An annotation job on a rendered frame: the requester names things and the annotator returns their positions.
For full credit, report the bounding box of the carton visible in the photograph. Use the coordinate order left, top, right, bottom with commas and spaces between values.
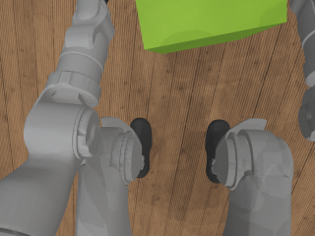
135, 0, 287, 54

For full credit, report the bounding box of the right robot forearm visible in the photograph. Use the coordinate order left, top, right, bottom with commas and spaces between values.
289, 0, 315, 88

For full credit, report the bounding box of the robot right foot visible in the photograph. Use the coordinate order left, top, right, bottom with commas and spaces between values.
205, 119, 230, 184

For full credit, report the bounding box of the robot left upper arm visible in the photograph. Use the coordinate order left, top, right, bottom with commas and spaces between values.
0, 101, 102, 236

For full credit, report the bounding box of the left robot shin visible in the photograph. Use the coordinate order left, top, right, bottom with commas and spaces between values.
80, 116, 145, 176

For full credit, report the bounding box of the left robot forearm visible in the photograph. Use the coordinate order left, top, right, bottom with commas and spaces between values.
24, 0, 115, 145

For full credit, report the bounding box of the robot right upper arm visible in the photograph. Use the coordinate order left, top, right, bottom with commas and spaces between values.
297, 85, 315, 142

